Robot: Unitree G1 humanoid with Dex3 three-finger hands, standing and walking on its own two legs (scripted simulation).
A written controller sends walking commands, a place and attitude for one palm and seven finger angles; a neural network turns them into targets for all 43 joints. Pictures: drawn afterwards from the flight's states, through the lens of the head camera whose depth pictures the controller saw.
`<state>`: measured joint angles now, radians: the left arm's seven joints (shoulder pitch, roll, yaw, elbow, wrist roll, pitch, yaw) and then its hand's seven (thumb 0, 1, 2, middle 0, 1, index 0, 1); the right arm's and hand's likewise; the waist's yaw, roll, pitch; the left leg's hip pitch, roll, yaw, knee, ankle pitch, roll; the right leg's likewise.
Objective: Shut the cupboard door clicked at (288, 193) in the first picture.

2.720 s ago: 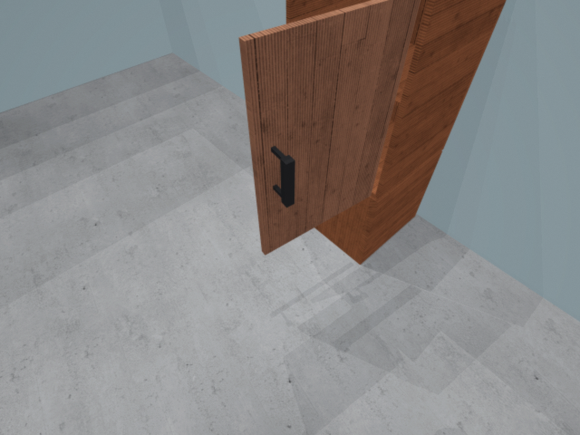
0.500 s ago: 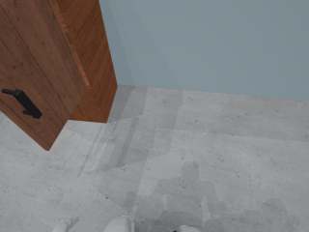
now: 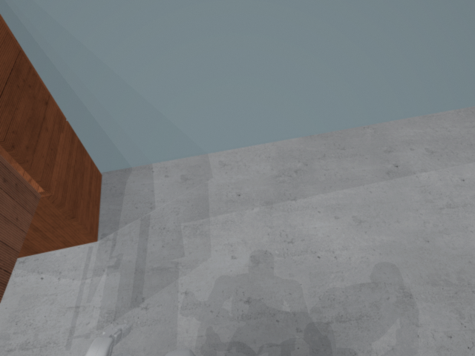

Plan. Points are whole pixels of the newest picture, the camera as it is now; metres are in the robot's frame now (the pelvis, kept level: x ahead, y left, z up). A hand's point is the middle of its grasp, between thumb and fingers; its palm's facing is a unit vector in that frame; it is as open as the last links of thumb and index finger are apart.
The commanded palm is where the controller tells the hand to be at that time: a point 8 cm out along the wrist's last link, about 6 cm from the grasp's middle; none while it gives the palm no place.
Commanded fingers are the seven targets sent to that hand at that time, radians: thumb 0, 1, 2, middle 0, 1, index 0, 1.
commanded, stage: walk to a spot facing it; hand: left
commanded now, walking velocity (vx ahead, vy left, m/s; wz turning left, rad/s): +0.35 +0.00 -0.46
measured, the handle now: out of the picture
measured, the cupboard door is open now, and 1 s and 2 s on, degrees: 82 82 82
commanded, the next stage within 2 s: turn to face it in 1.14 s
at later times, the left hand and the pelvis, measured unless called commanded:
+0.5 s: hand (174, 257) +0.33 +0.15 -0.15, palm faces -0.29 -0.94 -0.16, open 7.4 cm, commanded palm none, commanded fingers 0.00 0.90 0.90 -0.20 -0.30 -0.20 -0.30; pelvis +0.18 +0.00 +0.02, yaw -15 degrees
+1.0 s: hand (208, 213) +0.46 +0.09 -0.17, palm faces -0.28 -0.94 -0.18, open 7.2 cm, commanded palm none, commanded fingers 0.00 0.90 0.90 -0.20 -0.30 -0.20 -0.30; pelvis +0.40 -0.09 +0.01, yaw -19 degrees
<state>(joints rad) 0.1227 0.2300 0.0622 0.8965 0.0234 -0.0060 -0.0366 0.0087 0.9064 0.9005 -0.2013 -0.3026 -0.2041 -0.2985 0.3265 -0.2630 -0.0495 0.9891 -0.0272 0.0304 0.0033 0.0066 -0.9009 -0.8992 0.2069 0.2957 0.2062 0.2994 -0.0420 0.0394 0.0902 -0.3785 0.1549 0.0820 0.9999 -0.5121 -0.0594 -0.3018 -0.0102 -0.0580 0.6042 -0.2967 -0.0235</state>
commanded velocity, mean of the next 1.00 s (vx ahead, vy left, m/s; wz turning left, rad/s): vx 0.37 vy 0.00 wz -0.22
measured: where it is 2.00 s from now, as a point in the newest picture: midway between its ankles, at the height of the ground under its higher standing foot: (292, 237)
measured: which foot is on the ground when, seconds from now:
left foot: up 0.00-0.20, down 0.22-0.62, up 0.64-1.00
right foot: down 0.00-0.22, up 0.24-0.60, down 0.62-1.00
